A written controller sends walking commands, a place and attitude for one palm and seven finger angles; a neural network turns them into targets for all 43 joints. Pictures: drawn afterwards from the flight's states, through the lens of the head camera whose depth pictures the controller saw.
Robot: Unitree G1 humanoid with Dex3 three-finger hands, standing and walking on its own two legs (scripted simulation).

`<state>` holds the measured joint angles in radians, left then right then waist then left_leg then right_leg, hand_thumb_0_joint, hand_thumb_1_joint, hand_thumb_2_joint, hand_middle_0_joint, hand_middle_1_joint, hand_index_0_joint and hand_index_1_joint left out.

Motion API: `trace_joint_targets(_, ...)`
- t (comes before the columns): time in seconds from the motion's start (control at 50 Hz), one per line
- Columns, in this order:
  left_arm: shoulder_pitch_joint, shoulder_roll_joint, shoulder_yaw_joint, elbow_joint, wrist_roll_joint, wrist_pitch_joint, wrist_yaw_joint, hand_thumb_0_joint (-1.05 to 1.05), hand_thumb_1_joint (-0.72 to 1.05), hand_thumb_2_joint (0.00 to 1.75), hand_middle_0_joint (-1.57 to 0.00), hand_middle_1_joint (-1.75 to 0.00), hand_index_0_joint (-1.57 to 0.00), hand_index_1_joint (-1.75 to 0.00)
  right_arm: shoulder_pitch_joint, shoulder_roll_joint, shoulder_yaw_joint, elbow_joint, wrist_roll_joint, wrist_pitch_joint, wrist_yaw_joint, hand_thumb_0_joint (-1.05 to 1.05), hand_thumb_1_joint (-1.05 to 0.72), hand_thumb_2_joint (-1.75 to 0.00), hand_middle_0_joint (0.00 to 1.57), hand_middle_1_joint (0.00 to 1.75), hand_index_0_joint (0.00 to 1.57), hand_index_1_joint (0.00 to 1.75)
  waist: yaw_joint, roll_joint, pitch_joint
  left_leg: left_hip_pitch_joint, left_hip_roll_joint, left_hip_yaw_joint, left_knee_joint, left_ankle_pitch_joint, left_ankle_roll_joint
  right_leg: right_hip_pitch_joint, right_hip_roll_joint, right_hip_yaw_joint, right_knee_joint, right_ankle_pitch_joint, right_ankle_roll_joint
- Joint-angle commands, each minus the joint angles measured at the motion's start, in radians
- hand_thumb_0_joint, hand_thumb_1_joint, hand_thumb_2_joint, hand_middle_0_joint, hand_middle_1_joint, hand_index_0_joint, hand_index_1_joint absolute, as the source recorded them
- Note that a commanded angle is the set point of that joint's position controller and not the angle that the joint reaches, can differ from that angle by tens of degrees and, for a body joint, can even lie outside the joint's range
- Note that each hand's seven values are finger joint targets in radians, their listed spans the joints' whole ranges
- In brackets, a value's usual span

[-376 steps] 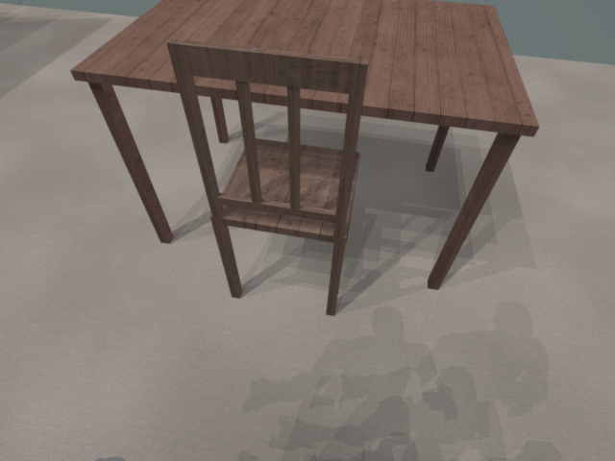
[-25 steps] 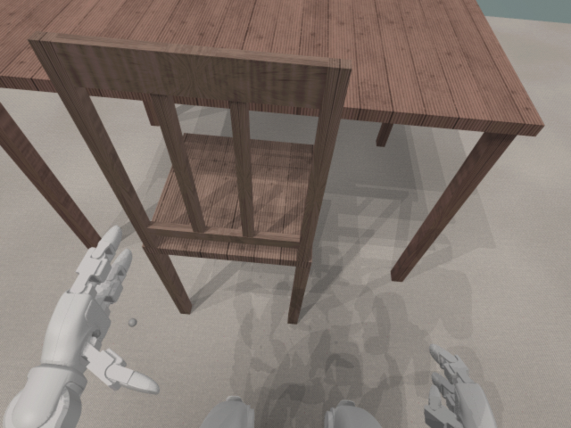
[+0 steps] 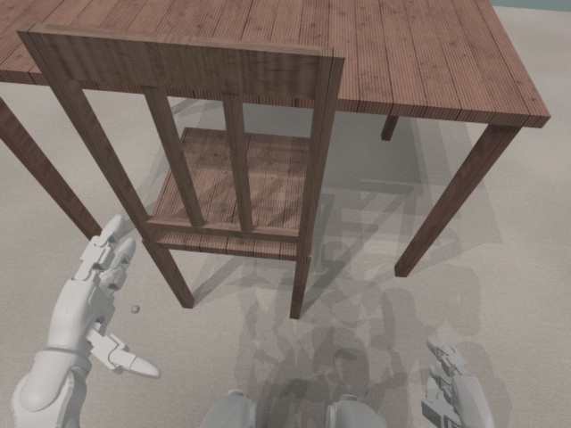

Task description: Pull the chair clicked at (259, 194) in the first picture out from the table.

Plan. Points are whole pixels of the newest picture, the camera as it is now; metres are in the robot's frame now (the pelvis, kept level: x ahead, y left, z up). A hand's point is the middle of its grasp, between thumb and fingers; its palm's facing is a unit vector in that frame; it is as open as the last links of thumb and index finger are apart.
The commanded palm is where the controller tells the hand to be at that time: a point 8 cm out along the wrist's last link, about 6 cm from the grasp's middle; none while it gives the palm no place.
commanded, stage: aim the fingers beside a spindle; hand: left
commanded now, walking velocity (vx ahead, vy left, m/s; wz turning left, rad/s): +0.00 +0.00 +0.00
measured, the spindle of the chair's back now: (180, 169) +0.51 +0.21 +0.02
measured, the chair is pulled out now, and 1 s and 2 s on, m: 0.00 0.00 0.00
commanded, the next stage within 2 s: push the fingers through the gap in 1.76 s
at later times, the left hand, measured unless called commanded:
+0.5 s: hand (149, 281) +0.30 +0.21 +0.02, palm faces -0.07 -1.00 -0.04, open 17.0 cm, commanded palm +0.29 +0.26 +0.02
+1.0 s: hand (169, 254) +0.36 +0.19 +0.00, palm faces -0.07 -1.00 -0.06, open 16.9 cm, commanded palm +0.34 +0.25 +0.00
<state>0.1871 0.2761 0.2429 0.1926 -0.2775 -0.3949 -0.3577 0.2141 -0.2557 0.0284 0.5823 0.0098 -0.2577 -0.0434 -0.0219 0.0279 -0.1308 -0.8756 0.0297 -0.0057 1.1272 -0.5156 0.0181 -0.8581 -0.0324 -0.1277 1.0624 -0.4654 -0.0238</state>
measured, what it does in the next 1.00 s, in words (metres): stands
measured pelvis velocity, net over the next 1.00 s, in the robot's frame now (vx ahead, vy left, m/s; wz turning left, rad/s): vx -0.01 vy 0.01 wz -0.02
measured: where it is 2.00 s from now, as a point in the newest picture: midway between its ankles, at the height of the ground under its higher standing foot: outside the picture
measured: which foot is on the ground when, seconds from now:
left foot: down 0.00-1.00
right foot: down 0.00-1.00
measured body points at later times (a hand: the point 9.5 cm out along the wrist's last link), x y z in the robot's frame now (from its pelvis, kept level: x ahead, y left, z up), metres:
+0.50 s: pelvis +0.00 +0.01 -0.01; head +0.09 +0.02 +0.43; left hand +0.30 +0.26 +0.02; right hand +0.15 -0.25 -0.10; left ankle +0.02 +0.10 -0.66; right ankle +0.03 -0.11 -0.66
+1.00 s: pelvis -0.01 +0.01 -0.02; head +0.11 +0.02 +0.41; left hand +0.35 +0.25 +0.01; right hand +0.13 -0.25 -0.12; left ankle +0.02 +0.10 -0.66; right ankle +0.03 -0.11 -0.66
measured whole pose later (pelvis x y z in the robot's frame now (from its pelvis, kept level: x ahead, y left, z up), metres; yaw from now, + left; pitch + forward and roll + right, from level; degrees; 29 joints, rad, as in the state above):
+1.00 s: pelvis -0.01 +0.01 -0.02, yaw -1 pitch +21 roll -2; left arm -0.22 0.30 0.27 0.52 -0.20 -0.43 -0.29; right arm 0.23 -0.26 0.03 0.59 -0.01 -0.16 -0.02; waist -0.06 0.02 -0.14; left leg -1.06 0.03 0.02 1.23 -0.54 0.03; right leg -1.05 -0.04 -0.10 1.17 -0.48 -0.01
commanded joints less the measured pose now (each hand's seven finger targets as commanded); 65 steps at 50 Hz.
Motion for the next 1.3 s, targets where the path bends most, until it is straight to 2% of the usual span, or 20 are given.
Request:
trace_joint_targets(0.0,-0.14,0.161,0.081,-0.178,-0.026,-0.063,-0.011,0.0,-0.5,0.3,-0.06,-0.08,-0.06,-0.08,-0.014,-0.142,-0.065,-0.133,0.01,-0.05,-0.01,0.0,-0.9,-0.9,0.2,0.3,0.2,0.3,-0.01,0.044,-0.259,0.136,-0.027,-0.035,-0.161,0.255,0.004,0.167,0.021,0.089,-0.147,0.166,-0.001)
trace_joint_targets(0.06,-0.159,0.179,0.105,-0.129,-0.029,-0.059,-0.01,0.0,-0.5,0.3,-0.06,-0.08,-0.06,-0.08,-0.013,-0.147,-0.065,-0.13,0.009,-0.045,-0.012,0.0,-0.9,-0.9,0.2,0.3,0.2,0.3,-0.011,0.017,-0.239,0.106,-0.026,-0.034,-0.158,0.228,0.005,0.156,0.022,0.094,-0.151,0.137,0.0)
trace_joint_targets(0.12,-0.187,0.18,0.105,-0.139,-0.027,-0.071,-0.01,0.0,-0.5,0.3,-0.06,-0.08,-0.06,-0.08,-0.006,-0.147,-0.067,-0.132,0.009,-0.045,-0.008,0.0,-0.9,-0.9,0.2,0.3,0.2,0.3,-0.006,0.052,-0.275,0.125,-0.026,-0.033,-0.154,0.256,0.004,0.155,0.019,0.093,-0.136,0.165,-0.002)
trace_joint_targets(0.18,-0.192,0.192,0.117,-0.115,-0.028,-0.072,-0.009,0.0,-0.5,0.3,-0.06,-0.08,-0.06,-0.08,0.002,-0.151,-0.068,-0.128,0.006,-0.042,-0.006,0.0,-0.9,-0.9,0.2,0.3,0.2,0.3,-0.007,0.027,-0.295,0.114,-0.025,-0.032,-0.144,0.269,0.005,0.165,0.02,0.095,-0.131,0.181,0.0)
trace_joint_targets(0.22,-0.238,0.187,0.106,-0.084,-0.024,-0.072,-0.01,0.0,-0.5,0.3,-0.06,-0.08,-0.06,-0.08,0.003,-0.153,-0.066,-0.122,0.007,-0.038,-0.006,0.0,-0.9,-0.9,0.2,0.3,0.2,0.3,-0.02,0.029,-0.262,0.092,-0.024,-0.031,-0.141,0.237,0.004,0.136,0.019,0.097,-0.132,0.151,0.001)
trace_joint_targets(0.26,-0.249,0.21,0.127,-0.071,-0.021,-0.08,-0.011,0.0,-0.5,0.3,-0.06,-0.08,-0.06,-0.08,0.005,-0.158,-0.067,-0.12,0.005,-0.037,-0.008,0.0,-0.9,-0.9,0.2,0.3,0.2,0.3,-0.013,0.03,-0.272,0.092,-0.021,-0.036,-0.14,0.238,0.005,0.127,0.021,0.094,-0.122,0.142,-0.003)
trace_joint_targets(0.32,-0.271,0.182,0.097,-0.089,-0.024,-0.084,-0.012,0.0,-0.5,0.3,-0.06,-0.08,-0.06,-0.08,0.01,-0.156,-0.068,-0.122,0.003,-0.039,-0.004,0.0,-0.9,-0.9,0.2,0.3,0.2,0.3,-0.015,0.065,-0.31,0.13,-0.021,-0.037,-0.137,0.265,0.002,0.117,0.018,0.091,-0.116,0.164,-0.002)
trace_joint_targets(0.36,-0.294,0.195,0.104,-0.054,-0.017,-0.081,-0.006,0.0,-0.5,0.3,-0.06,-0.08,-0.06,-0.08,0.017,-0.162,-0.068,-0.114,0.002,-0.035,-0.005,0.0,-0.9,-0.9,0.2,0.3,0.2,0.3,-0.022,0.028,-0.303,0.108,-0.018,-0.042,-0.131,0.261,0.004,0.103,0.021,0.088,-0.107,0.158,-0.001)
trace_joint_targets(0.5,-0.401,0.173,0.069,-0.034,0.005,-0.081,0.012,0.0,-0.5,0.3,-0.06,-0.08,-0.06,-0.08,0.026,-0.162,-0.07,-0.111,-0.002,-0.021,-0.002,0.0,-0.9,-0.9,0.2,0.3,0.2,0.3,-0.028,0.063,-0.34,0.142,-0.014,-0.054,-0.125,0.283,-0.004,0.054,0.016,0.078,-0.082,0.155,-0.003)
trace_joint_targets(0.56,-0.428,0.218,0.111,0.005,0.014,-0.08,0.029,0.0,-0.5,0.3,-0.06,-0.08,-0.06,-0.08,0.031,-0.168,-0.07,-0.108,-0.006,-0.009,-0.001,0.0,-0.9,-0.9,0.2,0.3,0.2,0.3,-0.019,0.034,-0.34,0.109,-0.014,-0.056,-0.119,0.266,-0.003,0.059,0.019,0.081,-0.074,0.145,-0.006)
trace_joint_targets(0.62,-0.464,0.177,0.073,0.021,0.026,-0.081,0.036,0.0,-0.5,0.3,-0.06,-0.08,-0.06,-0.08,0.029,-0.164,-0.069,-0.113,-0.005,0.003,0.004,0.0,-0.9,-0.9,0.2,0.3,0.2,0.3,-0.023,0.067,-0.339,0.132,-0.01,-0.064,-0.125,0.269,-0.01,0.02,0.017,0.074,-0.064,0.132,-0.007)
trace_joint_targets(0.7,-0.526,0.157,0.048,0.055,0.041,-0.079,0.053,0.0,-0.5,0.3,-0.06,-0.08,-0.06,-0.08,0.038,-0.165,-0.069,-0.11,-0.008,0.017,0.006,0.0,-0.9,-0.9,0.2,0.3,0.2,0.3,-0.036,0.054,-0.352,0.133,-0.01,-0.065,-0.109,0.272,-0.01,-0.005,0.017,0.075,-0.054,0.135,-0.005)
trace_joint_targets(0.76,-0.56,0.2,0.08,0.09,0.051,-0.083,0.062,0.0,-0.5,0.3,-0.06,-0.08,-0.06,-0.08,0.047,-0.172,-0.069,-0.105,-0.01,0.029,0.005,0.0,-0.9,-0.9,0.2,0.3,0.2,0.3,-0.033,0.034,-0.36,0.108,-0.011,-0.069,-0.101,0.259,-0.009,-0.005,0.019,0.076,-0.044,0.126,-0.008)
trace_joint_targets(0.84,-0.599,0.181,0.066,0.092,0.054,-0.092,0.068,0.0,-0.5,0.3,-0.06,-0.08,-0.06,-0.08,0.051,-0.164,-0.07,-0.104,-0.013,0.042,0.01,0.0,-0.9,-0.9,0.2,0.3,0.2,0.3,-0.035,0.047,-0.399,0.121,-0.013,-0.059,-0.085,0.304,-0.009,0.01,0.017,0.083,-0.036,0.175,-0.007)
trace_joint_targets(0.88,-0.585,0.218,0.103,0.107,0.053,-0.093,0.067,0.0,-0.5,0.3,-0.06,-0.08,-0.06,-0.08,0.059,-0.167,-0.07,-0.104,-0.015,0.05,0.012,0.0,-0.9,-0.9,0.2,0.3,0.2,0.3,-0.026,0.045,-0.42,0.111,-0.014,-0.055,-0.077,0.321,-0.008,0.029,0.019,0.087,-0.029,0.195,-0.007)
trace_joint_targets(0.98,-0.634,0.199,0.086,0.154,0.056,-0.098,0.06,0.0,-0.5,0.3,-0.06,-0.08,-0.06,-0.08,0.064,-0.167,-0.07,-0.095,-0.013,0.064,0.014,0.0,-0.9,-0.9,0.2,0.3,0.2,0.3,-0.039,0.053,-0.398,0.089,-0.014,-0.05,-0.064,0.306,-0.006,0.001,0.02,0.09,-0.025,0.189,-0.007)
trace_joint_targets(1.02,-0.671,0.2,0.079,0.177,0.059,-0.101,0.058,0.0,-0.5,0.3,-0.06,-0.08,-0.06,-0.08,0.068,-0.169,-0.071,-0.089,-0.012,0.068,0.014,0.0,-0.9,-0.9,0.2,0.3,0.2,0.3,-0.048,0.027,-0.39,0.063,-0.013,-0.052,-0.06,0.273,-0.005,-0.003,0.021,0.092,-0.024,0.168,-0.006)
trace_joint_targets(1.14,-0.768,0.25,0.118,0.232,0.063,-0.115,0.054,0.0,-0.5,0.3,-0.06,-0.08,-0.06,-0.08,0.08,-0.173,-0.07,-0.07,-0.016,0.079,0.011,0.0,-0.9,-0.9,0.2,0.3,0.2,0.3,-0.052,0.033,-0.422,0.03,-0.017,-0.044,-0.028,0.267,0.001,-0.004,0.02,0.105,-0.009,0.174,-0.007)
trace_joint_targets(1.22,-0.717,0.252,0.124,0.206,0.061,-0.119,0.044,0.0,-0.5,0.3,-0.06,-0.08,-0.06,-0.08,0.084,-0.172,-0.073,-0.089,-0.018,0.083,0.019,0.0,-0.9,-0.9,0.2,0.3,0.2,0.3,-0.027,0.077,-0.486,0.091,-0.018,-0.048,-0.038,0.329,-0.005,0.016,0.02,0.102,-0.001,0.212,-0.011)
trace_joint_targets(1.28,-0.683,0.21,0.091,0.196,0.053,-0.105,0.043,0.0,-0.5,0.3,-0.06,-0.08,-0.06,-0.08,0.085,-0.168,-0.073,-0.095,-0.013,0.088,0.026,0.0,-0.9,-0.9,0.2,0.3,0.2,0.3,-0.038,0.054,-0.473,0.095,-0.015,-0.051,-0.044,0.352,-0.003,0.016,0.023,0.095,-0.005,0.232,-0.006)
